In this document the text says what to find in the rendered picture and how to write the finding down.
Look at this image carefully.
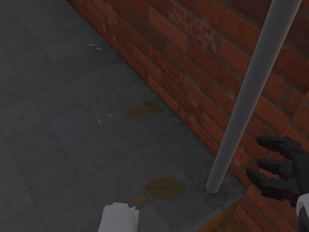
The robot right hand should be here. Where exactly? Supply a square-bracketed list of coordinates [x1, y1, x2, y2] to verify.
[246, 135, 309, 208]

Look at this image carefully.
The right robot forearm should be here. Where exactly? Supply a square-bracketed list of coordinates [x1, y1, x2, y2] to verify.
[296, 193, 309, 232]

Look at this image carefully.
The robot left thigh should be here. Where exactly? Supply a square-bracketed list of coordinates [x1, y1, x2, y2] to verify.
[98, 202, 139, 232]

